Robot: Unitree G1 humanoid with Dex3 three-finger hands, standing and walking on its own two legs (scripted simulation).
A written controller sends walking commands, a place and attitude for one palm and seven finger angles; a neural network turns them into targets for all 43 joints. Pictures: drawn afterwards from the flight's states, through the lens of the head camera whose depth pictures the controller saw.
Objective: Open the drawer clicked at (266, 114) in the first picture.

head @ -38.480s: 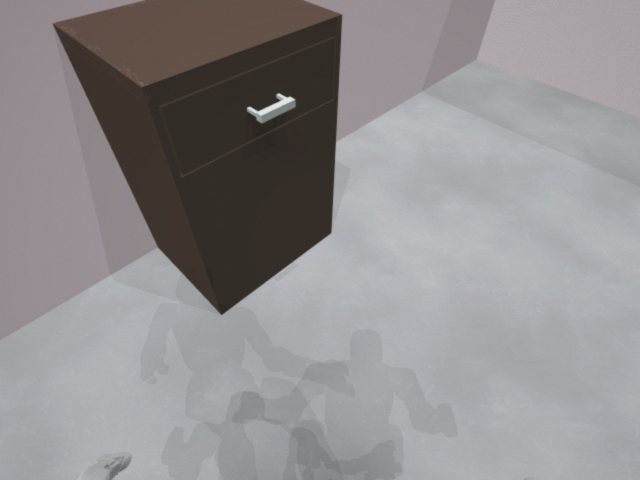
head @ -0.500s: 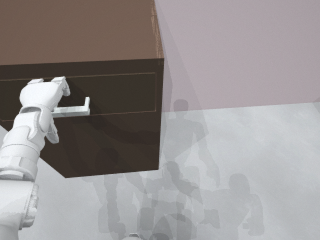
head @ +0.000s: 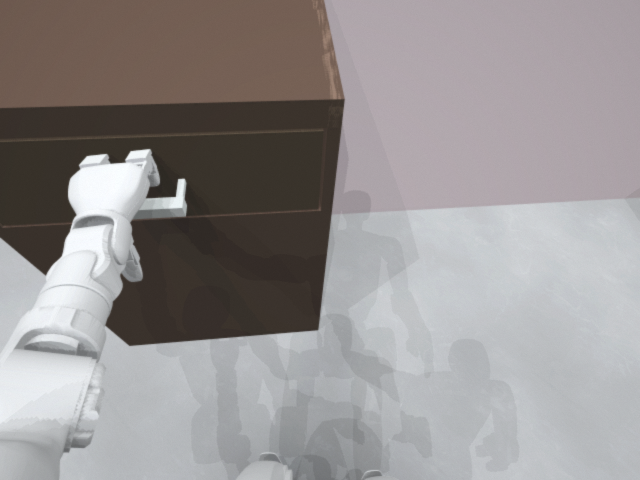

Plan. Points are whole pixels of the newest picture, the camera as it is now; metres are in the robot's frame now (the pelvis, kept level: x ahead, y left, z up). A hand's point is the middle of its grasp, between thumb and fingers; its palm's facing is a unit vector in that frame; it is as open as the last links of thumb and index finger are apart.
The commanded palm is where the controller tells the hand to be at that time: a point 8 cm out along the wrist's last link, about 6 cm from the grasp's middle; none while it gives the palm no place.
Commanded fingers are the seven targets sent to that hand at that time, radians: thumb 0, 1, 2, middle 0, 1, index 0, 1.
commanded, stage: lower the fingers behind the handle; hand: left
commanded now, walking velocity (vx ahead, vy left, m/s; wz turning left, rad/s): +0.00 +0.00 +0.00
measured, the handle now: (147, 197) +0.51 +0.26 +0.00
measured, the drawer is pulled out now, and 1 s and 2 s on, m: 0.00 0.00 0.00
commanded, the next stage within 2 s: close the thumb around the handle in 0.98 s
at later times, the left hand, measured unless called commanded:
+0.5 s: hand (146, 228) +0.46 +0.25 -0.01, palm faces -0.05 -0.03 -1.00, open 13.7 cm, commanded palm +0.45 +0.24 +0.04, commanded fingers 0.00 -0.50 0.30 -0.30 -1.20 -0.30 -1.20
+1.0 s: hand (147, 233) +0.46 +0.25 -0.02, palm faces -0.07 -0.03 -1.00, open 13.8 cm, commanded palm +0.46 +0.24 +0.03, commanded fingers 0.00 -0.50 0.30 -0.30 -1.20 -0.30 -1.20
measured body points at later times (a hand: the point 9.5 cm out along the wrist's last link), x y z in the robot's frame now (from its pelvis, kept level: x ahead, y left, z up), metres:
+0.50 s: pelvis -0.01 -0.01 -0.02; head +0.10 +0.01 +0.42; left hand +0.46 +0.25 +0.04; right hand +0.01 -0.28 -0.14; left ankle +0.02 +0.07 -0.69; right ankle -0.02 -0.13 -0.69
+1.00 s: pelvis -0.01 -0.01 -0.03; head +0.11 +0.00 +0.41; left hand +0.46 +0.25 +0.03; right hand +0.00 -0.29 -0.15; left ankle +0.02 +0.07 -0.69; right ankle -0.02 -0.13 -0.69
